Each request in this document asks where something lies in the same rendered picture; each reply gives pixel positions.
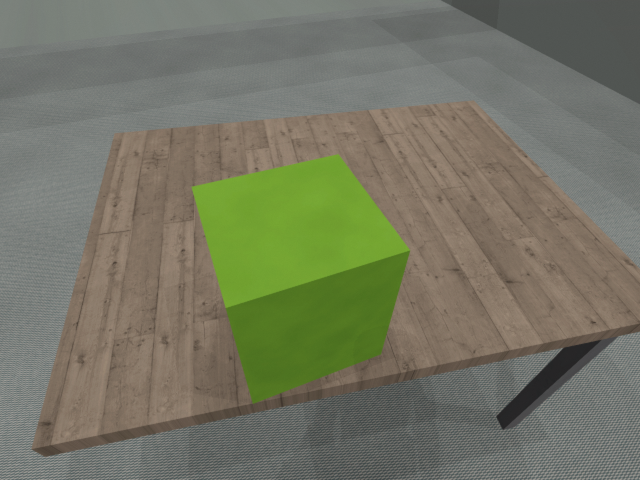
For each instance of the table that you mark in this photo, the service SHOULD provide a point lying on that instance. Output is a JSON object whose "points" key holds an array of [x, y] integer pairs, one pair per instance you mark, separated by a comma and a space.
{"points": [[502, 264]]}

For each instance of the carton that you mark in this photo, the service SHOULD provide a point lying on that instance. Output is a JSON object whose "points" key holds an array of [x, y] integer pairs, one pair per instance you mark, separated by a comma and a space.
{"points": [[309, 269]]}

